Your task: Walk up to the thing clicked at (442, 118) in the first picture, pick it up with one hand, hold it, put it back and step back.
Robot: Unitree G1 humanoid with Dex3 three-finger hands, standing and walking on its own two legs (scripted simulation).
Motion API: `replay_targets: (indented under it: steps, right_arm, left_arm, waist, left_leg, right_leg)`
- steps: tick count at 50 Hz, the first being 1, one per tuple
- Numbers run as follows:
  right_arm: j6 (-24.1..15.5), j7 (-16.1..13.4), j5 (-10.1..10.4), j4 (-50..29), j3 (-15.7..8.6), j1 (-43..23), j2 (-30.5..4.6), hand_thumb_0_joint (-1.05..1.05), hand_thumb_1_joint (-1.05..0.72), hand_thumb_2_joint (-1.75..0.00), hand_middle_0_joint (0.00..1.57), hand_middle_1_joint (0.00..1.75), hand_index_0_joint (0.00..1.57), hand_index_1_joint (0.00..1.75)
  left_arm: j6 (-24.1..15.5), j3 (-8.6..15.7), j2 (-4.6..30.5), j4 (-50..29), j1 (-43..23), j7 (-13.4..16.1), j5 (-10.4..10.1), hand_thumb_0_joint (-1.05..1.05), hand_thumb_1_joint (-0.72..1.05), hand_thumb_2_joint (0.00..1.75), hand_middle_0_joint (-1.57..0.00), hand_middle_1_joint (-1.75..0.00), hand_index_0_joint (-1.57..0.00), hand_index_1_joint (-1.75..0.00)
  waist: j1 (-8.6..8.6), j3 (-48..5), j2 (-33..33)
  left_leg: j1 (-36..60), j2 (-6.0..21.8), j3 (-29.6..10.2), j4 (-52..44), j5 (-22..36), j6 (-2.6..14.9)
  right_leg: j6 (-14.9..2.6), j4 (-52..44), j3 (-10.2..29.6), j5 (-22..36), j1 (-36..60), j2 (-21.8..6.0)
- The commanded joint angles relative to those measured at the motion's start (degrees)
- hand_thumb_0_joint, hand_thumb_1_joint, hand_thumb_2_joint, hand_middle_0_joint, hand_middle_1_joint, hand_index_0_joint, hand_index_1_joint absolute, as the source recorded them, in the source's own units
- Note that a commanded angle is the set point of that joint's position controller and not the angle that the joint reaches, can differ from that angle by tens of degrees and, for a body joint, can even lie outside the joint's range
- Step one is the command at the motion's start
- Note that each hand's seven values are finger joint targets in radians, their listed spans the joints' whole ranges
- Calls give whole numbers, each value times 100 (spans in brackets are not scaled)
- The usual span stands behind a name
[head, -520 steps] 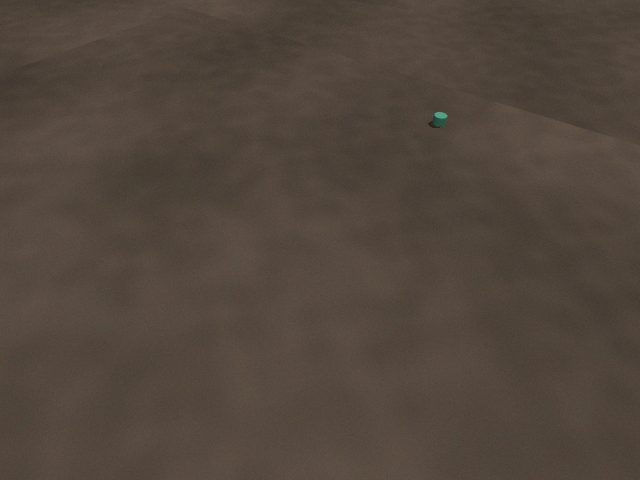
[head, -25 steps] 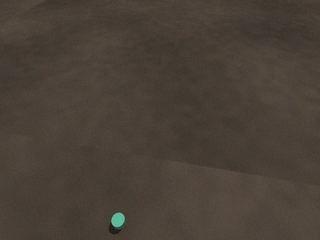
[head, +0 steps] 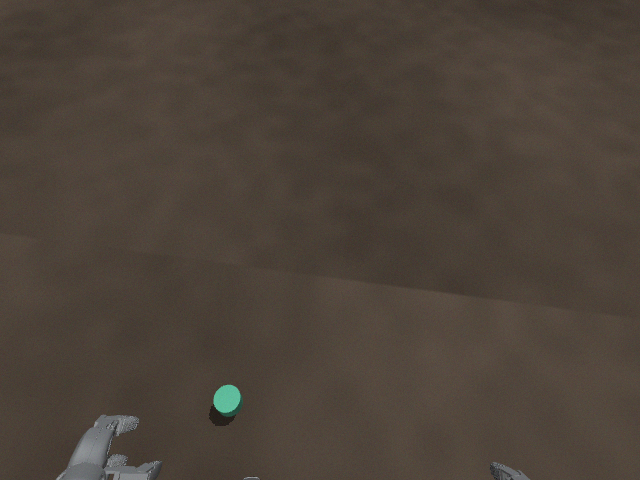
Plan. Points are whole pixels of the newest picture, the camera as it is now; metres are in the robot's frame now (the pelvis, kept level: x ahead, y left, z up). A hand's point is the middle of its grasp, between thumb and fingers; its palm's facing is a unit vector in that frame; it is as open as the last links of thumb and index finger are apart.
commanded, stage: rise first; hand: left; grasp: from above
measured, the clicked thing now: (228, 400) +0.38 +0.25 -0.73
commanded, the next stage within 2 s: none
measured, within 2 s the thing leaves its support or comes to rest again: neither
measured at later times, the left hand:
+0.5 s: hand out of the picture +0.13 +0.27 -0.23, palm faces -0.20 -0.84 -0.51, open 14.2 cm
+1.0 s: hand (170, 447) +0.23 +0.30 -0.43, palm faces -0.44 -0.42 -0.80, open 14.2 cm
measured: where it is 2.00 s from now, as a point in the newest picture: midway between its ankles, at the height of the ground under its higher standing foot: outside the picture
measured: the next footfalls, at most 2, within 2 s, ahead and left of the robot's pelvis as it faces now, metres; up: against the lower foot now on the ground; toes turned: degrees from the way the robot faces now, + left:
none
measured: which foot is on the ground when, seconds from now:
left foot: down 0.00-1.00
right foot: down 0.00-1.00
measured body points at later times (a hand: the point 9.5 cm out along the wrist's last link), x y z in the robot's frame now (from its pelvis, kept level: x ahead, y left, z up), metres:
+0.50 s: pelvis -0.01 +0.01 -0.09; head +0.10 +0.03 +0.34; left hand +0.14 +0.31 -0.20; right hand +0.18 -0.24 -0.18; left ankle +0.02 +0.13 -0.72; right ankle -0.01 -0.12 -0.72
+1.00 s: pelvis -0.07 +0.01 -0.28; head +0.14 +0.02 +0.12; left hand +0.25 +0.32 -0.38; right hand +0.12 -0.26 -0.41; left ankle +0.02 +0.13 -0.72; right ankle -0.01 -0.12 -0.72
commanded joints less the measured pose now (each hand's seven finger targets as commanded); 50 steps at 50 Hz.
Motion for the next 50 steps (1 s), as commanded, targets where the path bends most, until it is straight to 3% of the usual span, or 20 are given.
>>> replay_targets:
  steps: [1, 4, 11, 18, 20, 23, 25, 27, 28, 30, 35, 38, 41, 42, 48, 50]
  right_arm:
    - [-312, -26, -5, -1003, -391, -154, -940, 0, -90, -90, 20, 30, 20, 30]
    - [-438, -18, -54, -1151, -418, -87, -868, 0, -90, -90, 20, 30, 20, 30]
    - [-623, -65, -86, -1469, -469, -140, -814, 0, -88, -90, 20, 30, 20, 30]
    - [-789, -65, -115, -1608, -442, -346, -781, 0, -89, -90, 20, 30, 20, 30]
    - [-841, -47, -113, -1667, -446, -409, -756, 0, -87, -89, 20, 30, 20, 30]
    - [-909, -31, -121, -1732, -442, -513, -775, 0, -87, -89, 20, 30, 20, 30]
    - [-949, -24, -122, -1685, -456, -523, -816, 0, -86, -89, 20, 30, 20, 30]
    - [-1014, -7, -109, -1699, -446, -638, -813, 0, -86, -89, 20, 30, 20, 30]
    - [-1045, -4, -120, -1664, -455, -665, -822, 0, -85, -89, 20, 30, 20, 30]
    - [-1095, 57, -120, -1578, -466, -695, -847, 0, -83, -88, 20, 30, 20, 30]
    - [-1202, 147, -130, -1396, -561, -804, -1018, 0, -83, -88, 20, 30, 20, 30]
    - [-1174, 214, -144, -1185, -595, -800, -1076, 0, -84, -89, 20, 30, 20, 30]
    - [-1127, 278, -180, -1026, -620, -780, -1100, 0, -86, -89, 20, 30, 20, 30]
    - [-1100, 305, -193, -966, -642, -761, -1111, 0, -84, -89, 20, 30, 20, 30]
    - [-946, 378, -276, -744, -735, -687, -1183, 0, -84, -89, 20, 30, 20, 30]
    - [-889, 387, -312, -668, -744, -647, -1196, 0, -85, -89, 20, 30, 20, 30]
  left_arm:
    - [216, 280, 1053, -821, 272, 139, 185, 0, -53, 99, -7, -107, -7, -107]
    - [134, 391, 1096, -1395, 299, 180, 322, 0, -56, 100, -7, -107, -7, -107]
    - [257, 351, 1034, -2651, 976, 198, 606, 0, -60, 102, -7, -105, -5, -107]
    - [475, 232, 890, -3204, 1488, 237, 869, 0, -58, 98, -7, -106, -6, -106]
    - [473, 247, 930, -3398, 1613, 255, 932, 0, -55, 98, -6, -106, -6, -106]
    - [448, 241, 972, -3656, 1644, 275, 1049, 0, -56, 98, -6, -106, -6, -107]
    - [393, 251, 1057, -3622, 1378, 290, 1146, 0, -56, 98, -6, -106, -5, -107]
    - [279, 127, 1008, -3489, 1117, 298, 1349, 0, -55, 98, -5, -107, -5, -107]
    - [198, 270, 1180, -3437, 1014, 326, 1457, 0, -55, 98, -5, -106, -5, -106]
    - [10, 93, 1124, -3255, 849, 356, 1675, 0, -51, 97, -4, -106, -4, -106]
    - [-504, 110, 1470, -3056, 150, 575, 2312, 0, -53, 101, -4, -106, -3, -106]
    - [-784, 270, 1777, -2616, -107, 725, 2657, 0, -55, 102, -4, -104, -3, -106]
    - [-971, 238, 1896, -2303, -539, 866, 2997, 0, -57, 103, -5, -104, -4, -105]
    - [-1018, 269, 1945, -2208, -606, 921, 3093, 0, -54, 102, -5, -104, -4, -105]
    - [-1281, 468, 2469, -1921, -1607, 1124, 3600, 0, -55, 105, -4, -103, -3, -105]
    - [-1343, 459, 2585, -1822, -1992, 1155, 3775, 0, -56, 105, -4, -103, -3, -105]
  waist:
    - [128, -1140, 16]
    - [139, -1429, 182]
    - [103, -1877, 322]
    - [21, -1983, 367]
    - [72, -2100, 421]
    - [70, -2173, 430]
    - [-18, -2129, 431]
    - [-97, -2174, 430]
    - [1, -2245, 426]
    - [-9, -2437, 370]
    - [24, -3067, 655]
    - [204, -3437, 690]
    - [188, -3731, 573]
    - [254, -3846, 486]
    - [343, -4336, 396]
    - [287, -4442, 360]
  left_leg:
    - [71, -233, -11, 240, 798, 129]
    - [-329, -203, -35, 790, 625, 138]
    - [-805, -136, -109, 1513, 567, 152]
    - [-1383, -89, -216, 2101, 417, 158]
    - [-1551, -107, -193, 2314, 345, 167]
    - [-1900, -110, -215, 2561, 78, 165]
    - [-2182, -96, -266, 2767, -110, 161]
    - [-2484, -94, -328, 3071, -196, 164]
    - [-2702, -111, -307, 3259, -325, 175]
    - [-3001, -132, -305, 3628, -250, 187]
    - [-3484, -98, -453, 4276, -314, 125]
    - [-3801, -95, -420, 4828, -8, 151]
    - [-4296, -104, -361, 5363, 25, 187]
    - [-4427, -106, -320, 5545, 82, 202]
    - [-5178, -72, -280, 6250, -554, 213]
    - [-5394, -67, -260, 6499, -650, 238]
  right_leg:
    - [-118, 97, -43, 778, -209, 168]
    - [-109, 671, 5, 621, -706, 144]
    - [-97, 1359, 19, 549, -1404, 153]
    - [-114, 1996, -45, 318, -2139, 195]
    - [-112, 2178, -31, 261, -2359, 196]
    - [-118, 2477, -42, 53, -2669, 194]
    - [-110, 2715, -49, -91, -3009, 195]
    - [-114, 3043, -47, -188, -3487, 193]
    - [-116, 3193, -37, -276, -3618, 194]
    - [-116, 3551, -23, -249, -3958, 189]
    - [-150, 4460, -34, -353, -4948, 192]
    - [-163, 4933, -33, -213, -5439, 236]
    - [-154, 5285, -65, -148, -5732, 263]
    - [-143, 5380, -67, -94, -5748, 277]
    - [-145, 5920, -125, -595, -6244, 309]
    - [-133, 6063, -139, -651, -6378, 314]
